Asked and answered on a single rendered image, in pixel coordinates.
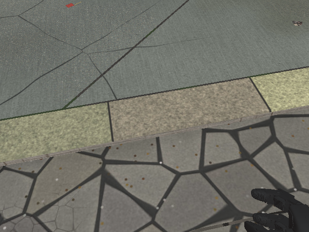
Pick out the right robot hand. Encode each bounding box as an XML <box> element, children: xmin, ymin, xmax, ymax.
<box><xmin>244</xmin><ymin>188</ymin><xmax>309</xmax><ymax>232</ymax></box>

